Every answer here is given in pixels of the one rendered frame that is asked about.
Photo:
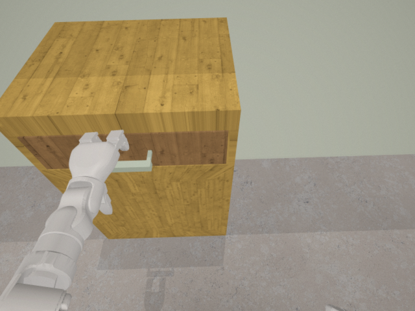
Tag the drawer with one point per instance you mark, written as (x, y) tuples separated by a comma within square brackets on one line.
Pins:
[(168, 148)]

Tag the left robot hand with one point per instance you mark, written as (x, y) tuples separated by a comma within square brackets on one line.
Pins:
[(97, 159)]

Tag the left robot forearm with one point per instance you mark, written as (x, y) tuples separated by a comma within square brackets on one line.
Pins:
[(52, 262)]

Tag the left robot upper arm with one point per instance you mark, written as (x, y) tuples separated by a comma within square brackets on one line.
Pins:
[(27, 297)]

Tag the handle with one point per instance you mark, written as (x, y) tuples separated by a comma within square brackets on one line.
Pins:
[(135, 166)]

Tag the cabinet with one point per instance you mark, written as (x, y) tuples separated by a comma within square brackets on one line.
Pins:
[(140, 76)]

